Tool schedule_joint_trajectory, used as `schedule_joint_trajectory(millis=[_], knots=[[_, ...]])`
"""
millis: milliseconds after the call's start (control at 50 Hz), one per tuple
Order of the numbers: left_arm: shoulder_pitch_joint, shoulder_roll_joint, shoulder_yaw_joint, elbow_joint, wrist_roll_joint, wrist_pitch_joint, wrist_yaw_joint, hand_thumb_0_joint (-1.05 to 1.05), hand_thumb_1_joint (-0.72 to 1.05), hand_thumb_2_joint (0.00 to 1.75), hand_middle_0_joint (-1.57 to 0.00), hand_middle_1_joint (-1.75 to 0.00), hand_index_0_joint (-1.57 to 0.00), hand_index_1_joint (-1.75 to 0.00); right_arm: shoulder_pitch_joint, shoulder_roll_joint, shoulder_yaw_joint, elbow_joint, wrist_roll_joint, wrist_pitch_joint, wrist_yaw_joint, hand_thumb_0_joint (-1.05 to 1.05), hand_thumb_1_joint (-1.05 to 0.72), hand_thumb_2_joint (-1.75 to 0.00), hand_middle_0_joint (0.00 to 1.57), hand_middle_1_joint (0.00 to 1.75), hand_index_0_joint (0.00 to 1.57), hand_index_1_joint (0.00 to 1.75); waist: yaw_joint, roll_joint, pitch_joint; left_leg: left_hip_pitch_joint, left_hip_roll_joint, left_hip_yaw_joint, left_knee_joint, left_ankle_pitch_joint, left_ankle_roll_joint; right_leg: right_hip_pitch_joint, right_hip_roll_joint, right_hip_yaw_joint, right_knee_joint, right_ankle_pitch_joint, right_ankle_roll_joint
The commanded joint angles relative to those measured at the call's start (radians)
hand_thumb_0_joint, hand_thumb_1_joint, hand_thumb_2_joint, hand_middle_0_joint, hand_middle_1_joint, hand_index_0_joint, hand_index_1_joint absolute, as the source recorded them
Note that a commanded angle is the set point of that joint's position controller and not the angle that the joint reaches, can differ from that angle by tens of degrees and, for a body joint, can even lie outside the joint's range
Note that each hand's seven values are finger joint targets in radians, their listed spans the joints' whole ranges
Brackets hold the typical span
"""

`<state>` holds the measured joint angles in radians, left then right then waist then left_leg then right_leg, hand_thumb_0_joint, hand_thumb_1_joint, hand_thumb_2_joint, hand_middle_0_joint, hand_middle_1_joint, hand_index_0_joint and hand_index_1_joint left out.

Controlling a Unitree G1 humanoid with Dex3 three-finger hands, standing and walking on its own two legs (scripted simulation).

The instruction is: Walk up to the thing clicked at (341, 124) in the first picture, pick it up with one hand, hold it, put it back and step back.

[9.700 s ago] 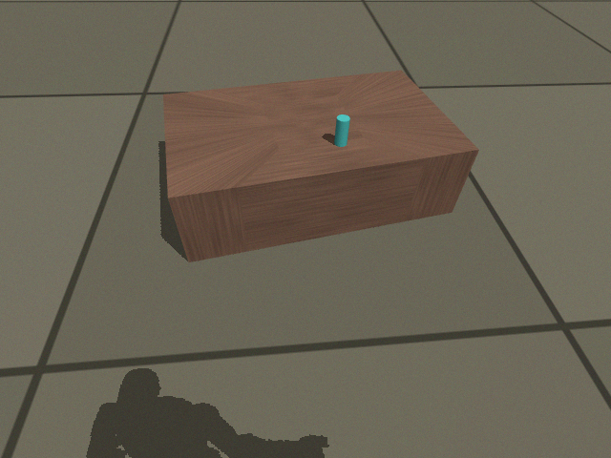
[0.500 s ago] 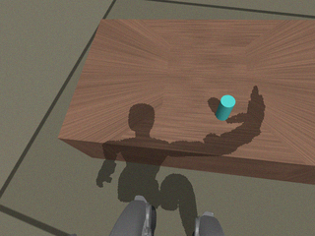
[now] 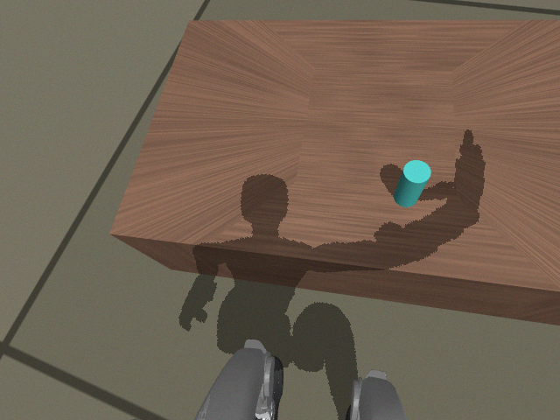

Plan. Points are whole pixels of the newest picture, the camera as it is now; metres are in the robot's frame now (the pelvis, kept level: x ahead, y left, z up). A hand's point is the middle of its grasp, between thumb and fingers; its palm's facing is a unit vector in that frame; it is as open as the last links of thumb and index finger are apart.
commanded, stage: go down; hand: right
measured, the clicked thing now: (410, 185) +0.58 -0.17 -0.25
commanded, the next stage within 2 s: approach in 0.18 s
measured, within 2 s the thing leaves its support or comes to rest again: neither
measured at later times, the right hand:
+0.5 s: hand out of the picture +0.49 -0.35 +0.04, palm faces +0.11 +0.99 -0.02, open 17.5 cm
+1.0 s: hand (474, 204) +0.52 -0.27 -0.21, palm faces +0.03 +1.00 -0.01, open 17.1 cm
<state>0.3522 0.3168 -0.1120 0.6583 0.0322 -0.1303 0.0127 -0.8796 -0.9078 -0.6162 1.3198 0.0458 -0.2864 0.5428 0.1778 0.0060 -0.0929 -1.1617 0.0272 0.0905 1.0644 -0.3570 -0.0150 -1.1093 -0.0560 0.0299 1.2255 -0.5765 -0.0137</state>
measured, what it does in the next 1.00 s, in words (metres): lowers itself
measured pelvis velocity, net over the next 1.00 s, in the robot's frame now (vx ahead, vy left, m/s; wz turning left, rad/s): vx -0.07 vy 0.00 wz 0.04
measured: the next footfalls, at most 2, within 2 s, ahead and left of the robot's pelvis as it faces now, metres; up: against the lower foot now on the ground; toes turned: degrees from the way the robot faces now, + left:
none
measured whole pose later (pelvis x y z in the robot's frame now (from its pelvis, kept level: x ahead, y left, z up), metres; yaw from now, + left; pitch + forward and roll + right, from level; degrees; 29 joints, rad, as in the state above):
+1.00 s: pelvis -0.07 +0.00 -0.23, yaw +3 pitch +37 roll +9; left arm 0.23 0.31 -0.23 0.60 0.11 -0.09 -0.05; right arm -1.23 -0.97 -0.60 1.36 -0.03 -0.44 0.46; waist 0.33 -0.02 -0.03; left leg -2.04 0.09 0.12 1.86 -0.46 -0.01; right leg -2.00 -0.01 0.11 2.08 -0.73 -0.02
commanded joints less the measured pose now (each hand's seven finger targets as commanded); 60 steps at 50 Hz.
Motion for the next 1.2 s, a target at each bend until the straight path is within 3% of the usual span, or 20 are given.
schedule_joint_trajectory(millis=[0,60,80,120,220,260,280,420,520,600,660,720,780,820,900,920,1040,1060,1160,1180], knots=[[0.185,0.2,0.069,-0.028,-0.009,-0.014,0.018,0.0,0.89,0.92,-0.18,-0.29,-0.18,-0.3,-0.315,-0.375,-0.033,-0.177,0.027,-0.055,-0.001,0.0,0.53,-0.04,0.06,0.04,0.05,0.04,-0.026,-0.21,-0.474,0.32,-0.024,-0.053,-0.069,0.193,0.058,0.271,0.007,0.047,-0.179,0.404,0.001],[0.176,0.206,0.07,-0.04,-0.01,-0.015,0.022,0.0,0.89,0.91,-0.18,-0.29,-0.18,-0.3,-0.347,-0.411,-0.044,-0.214,0.025,-0.06,-0.001,0.0,0.53,-0.04,0.06,0.04,0.05,0.04,-0.032,-0.238,-0.519,0.355,-0.023,-0.056,-0.069,0.188,0.058,0.266,0.014,0.034,-0.182,0.382,-0.002],[0.184,0.218,0.079,-0.042,-0.01,-0.015,0.024,0.0,0.9,0.92,-0.18,-0.29,-0.18,-0.3,-0.374,-0.419,-0.048,-0.258,0.028,-0.061,0.003,0.0,0.53,-0.03,0.07,0.04,0.06,0.04,-0.034,-0.274,-0.557,0.337,-0.025,-0.053,-0.064,0.205,0.059,0.319,0.008,0.044,-0.182,0.429,0.003],[0.187,0.215,0.075,-0.032,-0.008,-0.014,0.026,0.0,0.89,0.91,-0.18,-0.29,-0.18,-0.3,-0.34,-0.378,-0.024,-0.192,0.032,-0.05,0.006,0.0,0.5,-0.04,0.07,0.04,0.06,0.04,-0.025,-0.264,-0.505,0.3,-0.029,-0.045,-0.066,0.201,0.059,0.337,0.006,0.052,-0.179,0.462,0.007],[0.195,0.212,0.066,-0.017,-0.004,-0.013,0.024,0.0,0.88,0.92,-0.18,-0.29,-0.17,-0.3,-0.36,-0.407,-0.037,-0.206,0.034,-0.059,0.009,0.0,0.51,-0.05,0.07,0.04,0.06,0.04,-0.025,-0.294,-0.527,0.266,-0.029,-0.045,-0.042,0.241,0.065,0.365,-0.006,0.063,-0.154,0.574,0.018],[0.198,0.21,0.064,-0.019,-0.005,-0.014,0.025,0.0,0.87,0.93,-0.18,-0.28,-0.17,-0.3,-0.372,-0.403,-0.04,-0.208,0.038,-0.06,0.012,0.0,0.58,-0.06,0.04,0.05,0.05,0.05,-0.014,-0.266,-0.526,0.29,-0.029,-0.049,-0.044,0.254,0.065,0.326,-0.002,0.056,-0.148,0.547,0.015],[0.194,0.213,0.065,-0.021,-0.003,-0.014,0.023,0.0,0.87,0.92,-0.19,-0.29,-0.18,-0.3,-0.35,-0.418,-0.054,-0.195,0.037,-0.06,0.011,0.0,0.54,-0.05,0.06,0.05,0.05,0.05,-0.029,-0.276,-0.526,0.304,-0.029,-0.048,-0.036,0.264,0.067,0.31,0.002,0.049,-0.145,0.555,0.013],[0.149,0.195,0.043,-0.033,0.003,-0.026,0.011,0.0,0.88,0.92,-0.19,-0.29,-0.18,-0.3,-0.34,-0.315,-0.024,-0.088,0.083,-0.148,0.049,0.0,0.57,-0.06,0.05,0.05,0.05,0.05,0.022,-0.187,-0.404,0.176,-0.029,-0.055,0.053,0.197,0.065,0.079,0.003,0.043,-0.047,0.378,-0.004],[0.141,0.208,0.037,-0.056,0.009,-0.035,0.002,0.0,0.88,0.91,-0.19,-0.29,-0.18,-0.3,-0.358,-0.286,-0.028,-0.119,0.115,-0.23,0.077,0.0,0.57,-0.04,0.06,0.05,0.06,0.05,0.031,-0.22,-0.536,0.089,-0.024,-0.061,0.212,0.212,0.066,-0.046,0.011,0.046,0.098,0.384,0.0],[0.13,0.201,0.012,-0.047,0.023,-0.027,-0.009,0.0,0.87,0.91,-0.19,-0.29,-0.17,-0.3,-0.412,-0.264,-0.003,-0.06,0.094,-0.256,0.07,0.0,0.52,-0.03,0.08,0.04,0.06,0.04,0.045,-0.272,-0.537,-0.083,-0.019,-0.05,0.345,0.196,0.065,-0.117,0.014,0.063,0.222,0.432,0.01],[0.135,0.249,0.03,-0.053,0.038,-0.017,-0.014,0.0,0.88,0.92,-0.19,-0.29,-0.18,-0.3,-0.539,-0.424,-0.076,-0.183,0.05,-0.28,0.037,0.0,0.5,-0.04,0.08,0.04,0.06,0.04,0.04,-0.378,-0.641,-0.147,-0.008,-0.048,0.422,0.164,0.063,-0.124,0.02,0.075,0.283,0.41,0.018],[0.13,0.229,0.002,-0.058,0.047,-0.009,-0.028,0.0,0.89,0.91,-0.19,-0.29,-0.18,-0.3,-0.563,-0.373,-0.06,-0.151,0.035,-0.276,0.016,0.0,0.5,-0.04,0.07,0.04,0.06,0.04,0.079,-0.376,-0.653,-0.199,-0.004,-0.031,0.5,0.162,0.055,-0.186,0.02,0.088,0.359,0.406,0.02],[0.144,0.247,-0.007,-0.047,0.06,0.009,-0.033,0.0,0.89,0.91,-0.19,-0.29,-0.18,-0.3,-0.64,-0.437,-0.075,-0.217,0.005,-0.272,-0.012,0.0,0.49,-0.05,0.07,0.04,0.06,0.04,0.096,-0.455,-0.762,-0.243,0.0,-0.028,0.577,0.187,0.056,-0.17,0.019,0.088,0.448,0.477,0.028],[0.142,0.253,-0.013,-0.043,0.065,0.02,-0.038,0.0,0.89,0.91,-0.19,-0.29,-0.18,-0.3,-0.672,-0.392,-0.046,-0.174,-0.009,-0.251,-0.027,0.0,0.45,-0.05,0.07,0.04,0.06,0.04,0.135,-0.445,-0.734,-0.282,0.004,-0.021,0.618,0.167,0.052,-0.24,0.02,0.091,0.492,0.431,0.027],[0.128,0.264,-0.027,-0.062,0.071,0.036,-0.046,0.0,0.9,0.9,-0.19,-0.3,-0.19,-0.3,-0.705,-0.351,0.004,-0.135,-0.058,-0.222,-0.073,0.0,0.39,-0.06,0.07,0.04,0.06,0.04,0.17,-0.412,-0.674,-0.347,0.014,-0.009,0.665,0.047,0.042,-0.44,0.037,0.084,0.535,0.178,0.014],[0.133,0.269,-0.028,-0.067,0.073,0.041,-0.048,0.0,0.91,0.9,-0.19,-0.3,-0.19,-0.3,-0.742,-0.368,0.0,-0.199,-0.065,-0.223,-0.084,0.0,0.4,-0.06,0.07,0.04,0.06,0.04,0.166,-0.423,-0.717,-0.331,0.017,-0.011,0.684,0.043,0.04,-0.467,0.041,0.078,0.555,0.151,0.013],[0.133,0.287,-0.039,-0.076,0.078,0.071,-0.046,0.0,0.9,0.9,-0.2,-0.3,-0.2,-0.3,-0.81,-0.341,0.033,-0.23,-0.093,-0.199,-0.152,0.0,0.4,-0.07,0.06,0.04,0.05,0.04,0.191,-0.438,-0.672,-0.452,0.022,0.017,0.77,-0.041,0.027,-0.57,0.05,0.095,0.617,0.026,0.009],[0.144,0.285,-0.037,-0.083,0.08,0.076,-0.046,0.0,0.91,0.9,-0.2,-0.3,-0.2,-0.3,-0.843,-0.359,0.024,-0.293,-0.092,-0.198,-0.169,0.0,0.42,-0.06,0.06,0.04,0.05,0.04,0.182,-0.458,-0.721,-0.416,0.025,0.012,0.775,-0.033,0.027,-0.58,0.054,0.079,0.63,0.026,0.005],[0.149,0.281,-0.021,-0.09,0.081,0.097,-0.043,0.0,0.9,0.91,-0.19,-0.3,-0.19,-0.3,-0.873,-0.253,0.096,-0.331,-0.121,-0.159,-0.252,0.0,0.42,-0.07,0.06,0.04,0.04,0.04,0.191,-0.478,-0.714,-0.481,0.023,0.017,0.805,-0.085,0.029,-0.609,0.058,0.087,0.632,-0.073,0.005],[0.155,0.281,-0.017,-0.09,0.079,0.102,-0.04,0.0,0.91,0.9,-0.19,-0.3,-0.19,-0.29,-0.884,-0.268,0.092,-0.383,-0.125,-0.154,-0.265,0.0,0.44,-0.07,0.05,0.04,0.04,0.04,0.18,-0.488,-0.737,-0.463,0.025,0.015,0.801,-0.085,0.03,-0.6,0.059,0.081,0.625,-0.079,0.004]])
